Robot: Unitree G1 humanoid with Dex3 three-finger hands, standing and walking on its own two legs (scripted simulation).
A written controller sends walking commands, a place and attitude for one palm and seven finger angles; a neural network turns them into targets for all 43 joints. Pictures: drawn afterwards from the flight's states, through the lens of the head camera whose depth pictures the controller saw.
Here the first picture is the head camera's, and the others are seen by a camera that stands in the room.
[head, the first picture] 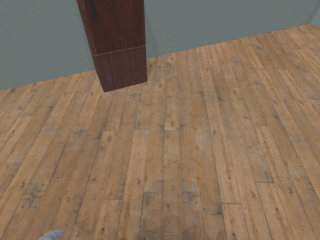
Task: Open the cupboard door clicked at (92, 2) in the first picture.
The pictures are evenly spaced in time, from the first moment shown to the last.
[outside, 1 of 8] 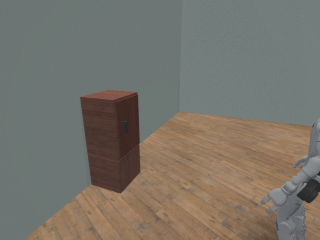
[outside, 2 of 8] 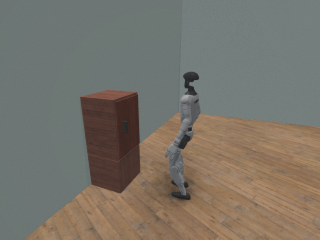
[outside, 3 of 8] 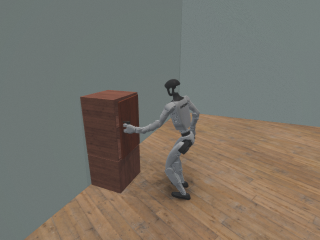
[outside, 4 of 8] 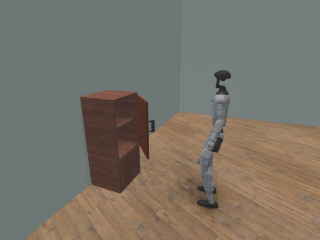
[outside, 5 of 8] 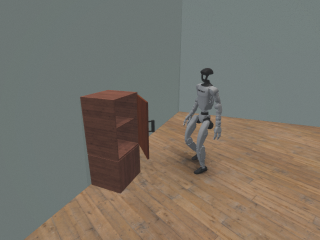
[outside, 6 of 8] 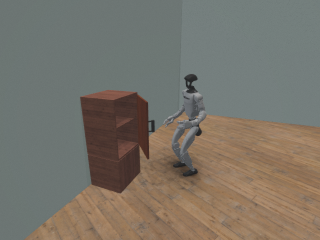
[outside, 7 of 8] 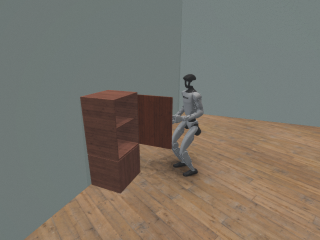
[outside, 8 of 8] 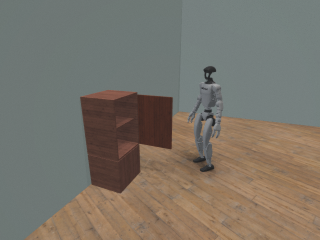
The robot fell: no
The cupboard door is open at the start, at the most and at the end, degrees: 0 91 91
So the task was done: yes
